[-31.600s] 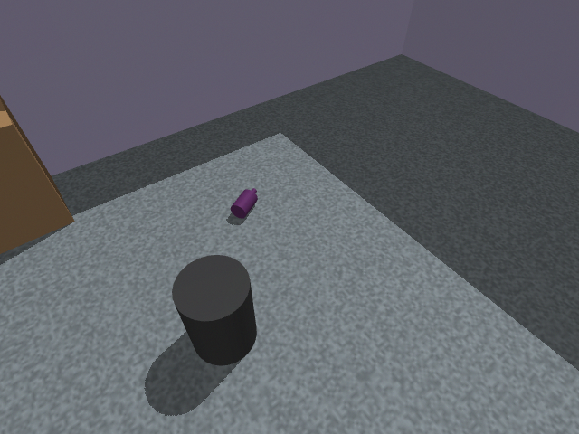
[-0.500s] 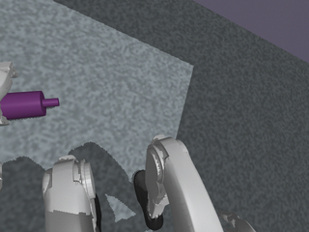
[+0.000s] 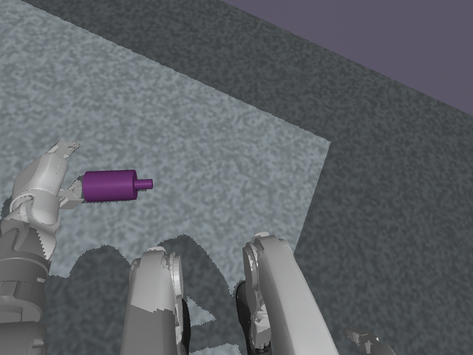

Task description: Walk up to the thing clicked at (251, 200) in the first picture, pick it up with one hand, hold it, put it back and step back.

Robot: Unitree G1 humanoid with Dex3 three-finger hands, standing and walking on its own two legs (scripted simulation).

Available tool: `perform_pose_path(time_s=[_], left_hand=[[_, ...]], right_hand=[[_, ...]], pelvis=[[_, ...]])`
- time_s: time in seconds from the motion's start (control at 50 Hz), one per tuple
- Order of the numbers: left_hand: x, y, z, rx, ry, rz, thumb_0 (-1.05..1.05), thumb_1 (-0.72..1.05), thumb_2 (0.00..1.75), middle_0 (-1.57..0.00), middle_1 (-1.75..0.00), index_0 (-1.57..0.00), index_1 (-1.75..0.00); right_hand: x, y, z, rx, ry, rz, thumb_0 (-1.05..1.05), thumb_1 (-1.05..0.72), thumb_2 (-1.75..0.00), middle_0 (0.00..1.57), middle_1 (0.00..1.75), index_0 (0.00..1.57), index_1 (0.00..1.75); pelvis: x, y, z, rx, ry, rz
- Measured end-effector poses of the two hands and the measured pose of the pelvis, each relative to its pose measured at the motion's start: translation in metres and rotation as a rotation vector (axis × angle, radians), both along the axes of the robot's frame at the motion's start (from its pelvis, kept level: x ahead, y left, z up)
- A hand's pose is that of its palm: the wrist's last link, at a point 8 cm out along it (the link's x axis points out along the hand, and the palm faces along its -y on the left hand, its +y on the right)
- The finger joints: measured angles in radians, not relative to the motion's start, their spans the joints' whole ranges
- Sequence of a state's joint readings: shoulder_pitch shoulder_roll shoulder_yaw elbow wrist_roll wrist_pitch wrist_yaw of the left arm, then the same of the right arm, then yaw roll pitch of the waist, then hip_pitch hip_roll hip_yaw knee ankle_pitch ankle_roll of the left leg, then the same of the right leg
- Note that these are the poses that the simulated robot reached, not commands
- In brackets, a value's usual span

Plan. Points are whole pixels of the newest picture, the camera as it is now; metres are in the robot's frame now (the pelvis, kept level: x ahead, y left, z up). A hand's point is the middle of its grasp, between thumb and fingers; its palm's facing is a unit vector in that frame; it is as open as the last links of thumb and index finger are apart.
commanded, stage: home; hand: left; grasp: from above
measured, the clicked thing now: (120, 185) +0.51 +0.23 -0.40
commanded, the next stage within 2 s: none
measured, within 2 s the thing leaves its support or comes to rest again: neither
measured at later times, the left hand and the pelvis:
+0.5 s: hand (32, 266) +0.28 +0.20 +0.08, palm faces +0.08 -0.96 -0.27, open 7.4 cm; pelvis +0.03 -0.01 +0.18, yaw +4 degrees
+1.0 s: hand out of the picture +0.22 +0.20 +0.23, palm faces +0.15 -0.97 -0.20, open 7.4 cm; pelvis +0.08 +0.00 +0.27, yaw +6 degrees
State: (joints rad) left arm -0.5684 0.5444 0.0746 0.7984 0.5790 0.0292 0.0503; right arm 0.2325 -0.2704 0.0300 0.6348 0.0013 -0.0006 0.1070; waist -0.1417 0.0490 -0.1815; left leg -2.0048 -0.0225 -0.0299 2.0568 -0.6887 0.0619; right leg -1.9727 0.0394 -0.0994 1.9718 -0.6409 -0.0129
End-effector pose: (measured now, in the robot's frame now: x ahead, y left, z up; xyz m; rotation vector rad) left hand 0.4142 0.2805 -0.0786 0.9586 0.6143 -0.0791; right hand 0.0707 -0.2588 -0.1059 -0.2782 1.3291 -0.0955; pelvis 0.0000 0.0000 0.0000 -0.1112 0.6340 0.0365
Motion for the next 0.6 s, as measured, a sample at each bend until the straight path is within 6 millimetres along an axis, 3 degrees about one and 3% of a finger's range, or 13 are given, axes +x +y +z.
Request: perform_pose_path(time_s=[0.18, 0.3, 0.42, 0.6], left_hand=[[-0.072, -0.008, 0.069, -0.241, -0.010, 0.184, 0.01, 0.83, 0.90, -0.22, -0.32, -0.22, -0.33], [-0.110, -0.016, 0.110, -0.386, -0.004, 0.337, 0.01, 0.88, 0.90, -0.21, -0.31, -0.22, -0.32], [-0.137, -0.025, 0.154, -0.507, 0.030, 0.463, 0.01, 0.89, 0.90, -0.21, -0.30, -0.21, -0.31], [-0.162, -0.032, 0.226, -0.617, 0.057, 0.580, 0.01, 0.90, 0.90, -0.21, -0.30, -0.21, -0.30]], right_hand=[[0.090, -0.004, 0.078, -0.042, -0.289, 0.087, 0.00, -0.90, -0.90, 0.20, 0.30, 0.20, 0.29], [0.131, 0.009, 0.129, -0.032, -0.439, 0.103, 0.00, -0.90, -0.90, 0.20, 0.30, 0.20, 0.29], [0.149, 0.026, 0.179, -0.012, -0.516, 0.096, 0.00, -0.90, -0.90, 0.20, 0.30, 0.20, 0.29], [0.150, 0.037, 0.244, -0.016, -0.547, 0.062, 0.00, -0.90, -0.90, 0.20, 0.30, 0.20, 0.30]], pelvis=[[0.002, -0.004, 0.066, 0.022, -0.077, 0.022], [0.008, -0.006, 0.106, 0.037, -0.133, 0.031], [0.021, -0.007, 0.150, 0.047, -0.192, 0.041], [0.047, -0.004, 0.213, 0.058, -0.282, 0.054]])
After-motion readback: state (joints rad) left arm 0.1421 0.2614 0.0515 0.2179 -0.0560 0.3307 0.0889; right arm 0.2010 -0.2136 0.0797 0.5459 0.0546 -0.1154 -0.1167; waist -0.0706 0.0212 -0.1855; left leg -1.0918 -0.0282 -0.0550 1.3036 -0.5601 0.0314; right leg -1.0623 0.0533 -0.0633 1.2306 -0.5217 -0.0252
